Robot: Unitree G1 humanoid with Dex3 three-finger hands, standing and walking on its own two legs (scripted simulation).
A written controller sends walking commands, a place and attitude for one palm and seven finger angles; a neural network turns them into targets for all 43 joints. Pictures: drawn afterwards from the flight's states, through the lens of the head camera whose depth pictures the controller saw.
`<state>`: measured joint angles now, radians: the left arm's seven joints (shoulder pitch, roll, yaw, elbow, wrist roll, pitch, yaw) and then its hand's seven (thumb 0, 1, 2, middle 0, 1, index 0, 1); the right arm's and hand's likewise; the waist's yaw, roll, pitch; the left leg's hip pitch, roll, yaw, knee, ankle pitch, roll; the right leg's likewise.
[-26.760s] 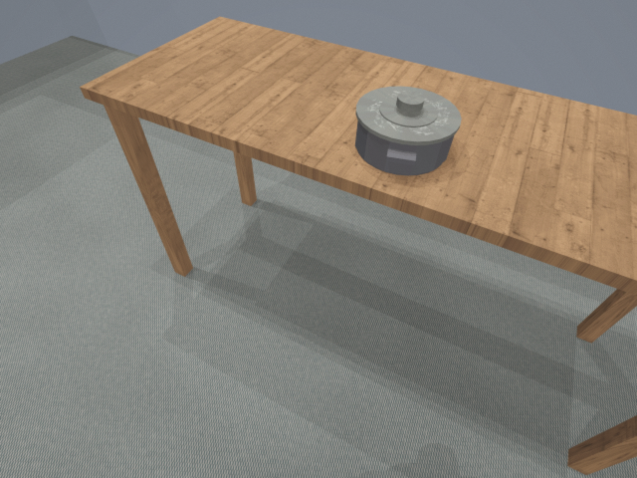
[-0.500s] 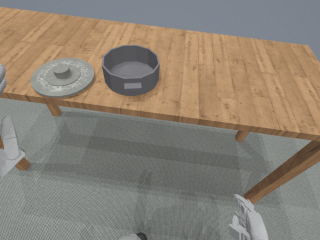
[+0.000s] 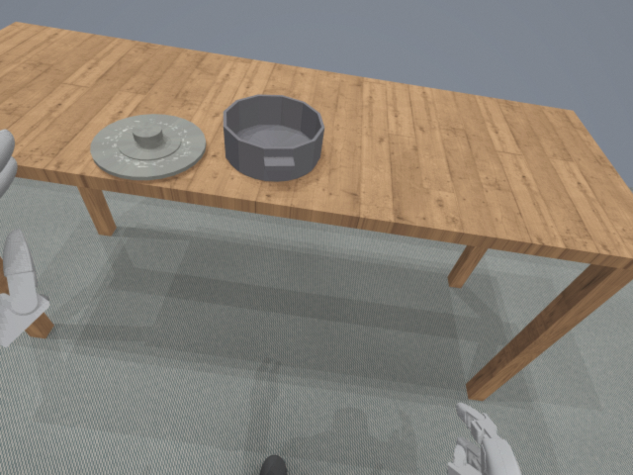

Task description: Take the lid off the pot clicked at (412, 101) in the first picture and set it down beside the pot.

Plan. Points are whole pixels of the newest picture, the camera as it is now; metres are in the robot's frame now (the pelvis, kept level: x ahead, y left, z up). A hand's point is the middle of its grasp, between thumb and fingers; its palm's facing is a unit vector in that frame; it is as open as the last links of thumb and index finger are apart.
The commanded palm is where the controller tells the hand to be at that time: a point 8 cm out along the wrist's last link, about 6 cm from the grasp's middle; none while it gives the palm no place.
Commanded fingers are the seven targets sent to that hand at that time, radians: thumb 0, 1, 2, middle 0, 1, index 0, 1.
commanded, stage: stop stepping back and stand still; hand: left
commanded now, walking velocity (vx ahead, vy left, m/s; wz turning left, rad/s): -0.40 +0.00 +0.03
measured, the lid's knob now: (147, 133) +0.66 +0.35 +0.04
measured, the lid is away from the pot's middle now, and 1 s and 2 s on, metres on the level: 0.23 0.23 0.23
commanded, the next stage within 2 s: let the arm hang, fingers relaxed in 1.94 s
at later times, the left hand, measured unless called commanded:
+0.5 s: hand out of the picture +0.12 +0.27 +0.23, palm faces +0.34 -0.82 -0.46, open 7.4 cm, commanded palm +0.07 +0.33 +0.23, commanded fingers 0.00 0.90 0.90 -0.20 -0.30 -0.20 -0.30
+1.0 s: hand (51, 416) +0.18 +0.30 +0.01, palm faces +0.17 -0.87 -0.46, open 7.4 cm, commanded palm none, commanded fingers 0.00 0.90 0.90 -0.20 -0.30 -0.20 -0.30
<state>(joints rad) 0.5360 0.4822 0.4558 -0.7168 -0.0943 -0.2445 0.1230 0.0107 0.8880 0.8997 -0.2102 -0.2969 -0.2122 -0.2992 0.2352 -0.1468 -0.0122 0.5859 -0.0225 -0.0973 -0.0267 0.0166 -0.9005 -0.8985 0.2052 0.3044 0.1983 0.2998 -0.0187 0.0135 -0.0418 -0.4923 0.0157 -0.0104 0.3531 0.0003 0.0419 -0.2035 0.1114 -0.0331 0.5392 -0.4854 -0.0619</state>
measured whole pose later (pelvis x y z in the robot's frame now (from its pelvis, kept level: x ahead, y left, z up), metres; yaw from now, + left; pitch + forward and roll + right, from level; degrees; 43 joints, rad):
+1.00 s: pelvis -0.05 +0.05 -0.01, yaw +2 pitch +2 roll -1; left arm 0.26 0.34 0.15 0.16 0.03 -0.03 0.03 0.00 0.90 0.90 -0.20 -0.30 -0.21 -0.30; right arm 0.16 -0.28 -0.03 0.81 0.01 -0.05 0.01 0.01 -0.90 -0.90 0.21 0.30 0.20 0.30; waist -0.01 0.09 -0.06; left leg -0.38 -0.03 -0.04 0.66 -0.30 0.03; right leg -0.29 0.02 -0.10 0.62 -0.36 -0.04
